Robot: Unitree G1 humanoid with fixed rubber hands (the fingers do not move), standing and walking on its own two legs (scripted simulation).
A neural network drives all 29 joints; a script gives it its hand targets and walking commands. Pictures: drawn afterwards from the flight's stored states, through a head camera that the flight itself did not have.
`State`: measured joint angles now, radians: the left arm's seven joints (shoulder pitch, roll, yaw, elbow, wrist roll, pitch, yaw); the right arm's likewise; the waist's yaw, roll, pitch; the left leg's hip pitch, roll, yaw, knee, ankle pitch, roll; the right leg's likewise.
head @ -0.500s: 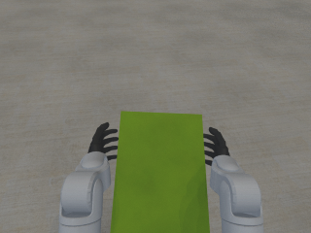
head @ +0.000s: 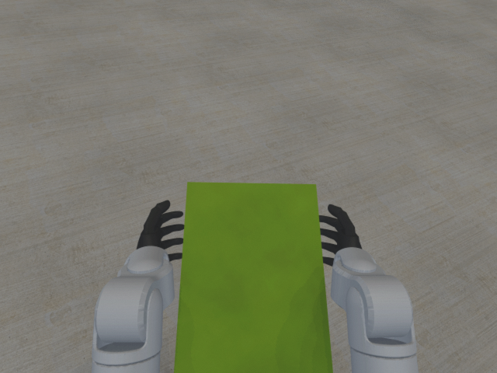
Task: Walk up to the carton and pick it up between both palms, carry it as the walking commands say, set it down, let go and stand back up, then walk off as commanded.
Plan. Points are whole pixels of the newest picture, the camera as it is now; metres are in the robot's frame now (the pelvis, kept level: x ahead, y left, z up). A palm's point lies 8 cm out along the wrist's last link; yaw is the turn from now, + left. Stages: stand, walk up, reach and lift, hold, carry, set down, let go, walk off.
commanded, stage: carry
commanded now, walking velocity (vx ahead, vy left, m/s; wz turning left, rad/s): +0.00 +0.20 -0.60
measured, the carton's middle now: (248, 275) +0.29 +0.02 -0.01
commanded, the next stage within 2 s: none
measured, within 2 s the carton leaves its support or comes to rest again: neither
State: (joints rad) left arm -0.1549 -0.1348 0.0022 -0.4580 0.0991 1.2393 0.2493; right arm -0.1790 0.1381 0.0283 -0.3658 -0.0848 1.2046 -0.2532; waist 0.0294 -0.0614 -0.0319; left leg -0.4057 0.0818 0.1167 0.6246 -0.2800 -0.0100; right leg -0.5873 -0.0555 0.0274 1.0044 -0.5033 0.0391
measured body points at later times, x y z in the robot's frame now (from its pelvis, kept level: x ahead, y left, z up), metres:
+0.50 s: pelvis -0.03 +0.10 +0.01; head -0.01 +0.08 +0.46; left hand +0.28 +0.14 +0.11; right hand +0.20 -0.12 +0.10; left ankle +0.04 +0.25 -0.67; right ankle -0.06 -0.04 -0.73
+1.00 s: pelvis -0.03 +0.22 +0.00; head -0.03 +0.20 +0.45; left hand +0.27 +0.16 +0.09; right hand +0.09 -0.05 +0.07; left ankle +0.05 +0.29 -0.69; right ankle -0.11 +0.16 -0.73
